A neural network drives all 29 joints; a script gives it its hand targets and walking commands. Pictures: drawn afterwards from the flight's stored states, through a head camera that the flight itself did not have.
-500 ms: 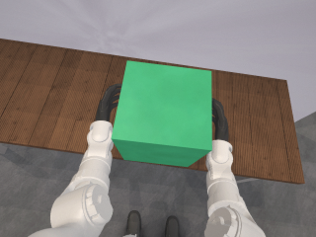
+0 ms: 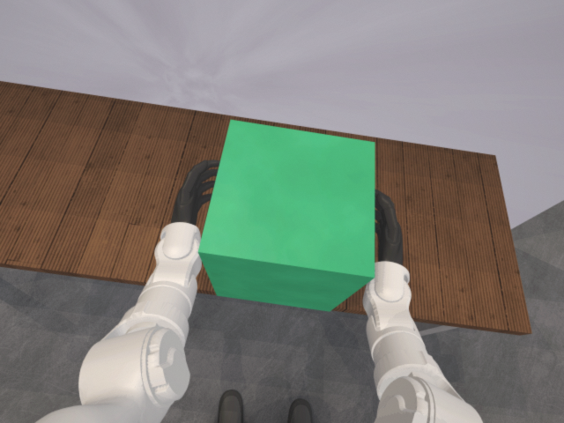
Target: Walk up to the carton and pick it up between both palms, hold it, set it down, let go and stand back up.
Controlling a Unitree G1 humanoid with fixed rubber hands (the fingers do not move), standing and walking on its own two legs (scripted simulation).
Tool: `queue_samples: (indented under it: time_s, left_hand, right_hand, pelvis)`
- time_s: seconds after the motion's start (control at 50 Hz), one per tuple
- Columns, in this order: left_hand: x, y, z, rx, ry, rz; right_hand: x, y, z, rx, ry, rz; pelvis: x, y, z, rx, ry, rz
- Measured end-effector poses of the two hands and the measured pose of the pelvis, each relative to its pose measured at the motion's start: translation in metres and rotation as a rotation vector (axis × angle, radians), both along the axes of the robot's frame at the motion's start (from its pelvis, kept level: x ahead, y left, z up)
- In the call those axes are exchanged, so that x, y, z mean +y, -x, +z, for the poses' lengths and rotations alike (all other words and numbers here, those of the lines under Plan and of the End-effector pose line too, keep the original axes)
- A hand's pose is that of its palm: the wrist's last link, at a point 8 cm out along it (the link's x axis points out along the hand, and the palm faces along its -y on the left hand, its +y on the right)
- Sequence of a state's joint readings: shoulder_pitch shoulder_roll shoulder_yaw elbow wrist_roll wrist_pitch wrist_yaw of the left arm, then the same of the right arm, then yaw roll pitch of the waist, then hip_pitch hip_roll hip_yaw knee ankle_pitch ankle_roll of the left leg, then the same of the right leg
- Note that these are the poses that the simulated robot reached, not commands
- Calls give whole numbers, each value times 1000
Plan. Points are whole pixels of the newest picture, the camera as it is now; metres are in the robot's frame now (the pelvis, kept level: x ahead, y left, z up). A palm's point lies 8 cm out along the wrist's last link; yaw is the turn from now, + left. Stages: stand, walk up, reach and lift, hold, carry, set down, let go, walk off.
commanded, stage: reach and lift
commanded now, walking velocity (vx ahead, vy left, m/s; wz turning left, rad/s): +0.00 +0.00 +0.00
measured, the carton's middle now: (286, 228) +0.42 -0.01 -0.08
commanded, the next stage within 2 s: none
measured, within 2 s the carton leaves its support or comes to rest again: leaves its support in 0.22 s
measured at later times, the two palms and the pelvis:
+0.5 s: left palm (178, 214) +0.39 +0.14 +0.02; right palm (407, 247) +0.35 -0.15 +0.04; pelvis -0.02 +0.00 -0.01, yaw +0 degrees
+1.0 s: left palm (142, 208) +0.37 +0.17 +0.08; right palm (415, 231) +0.34 -0.13 +0.11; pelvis -0.02 +0.00 +0.01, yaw +3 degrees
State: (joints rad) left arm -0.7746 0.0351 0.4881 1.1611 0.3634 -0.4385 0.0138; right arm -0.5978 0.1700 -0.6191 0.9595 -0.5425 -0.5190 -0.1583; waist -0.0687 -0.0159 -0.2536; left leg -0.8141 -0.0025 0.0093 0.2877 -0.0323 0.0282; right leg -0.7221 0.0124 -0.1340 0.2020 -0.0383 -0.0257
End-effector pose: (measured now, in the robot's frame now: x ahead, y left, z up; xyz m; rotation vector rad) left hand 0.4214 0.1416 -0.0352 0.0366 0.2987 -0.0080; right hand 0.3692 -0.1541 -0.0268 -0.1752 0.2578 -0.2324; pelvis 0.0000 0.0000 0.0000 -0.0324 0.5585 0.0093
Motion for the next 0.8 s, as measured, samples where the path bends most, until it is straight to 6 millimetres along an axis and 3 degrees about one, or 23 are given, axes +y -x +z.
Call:
queue_samples:
  time_s: [0.28,0.62,0.8]
  left_hand:
    - [-11,13,7,-11,35,-11]
    - [10,41,80,-107,42,46]
    - [18,55,100,-87,32,50]
  right_hand:
    - [-9,18,14,-19,-24,-28]
    - [10,28,96,-121,-101,17]
    - [17,38,117,-99,-139,14]
  pelvis:
    - [2,8,-5,-9,6,-18]
    - [0,27,-3,-276,17,30]
    - [1,31,2,-455,11,57]
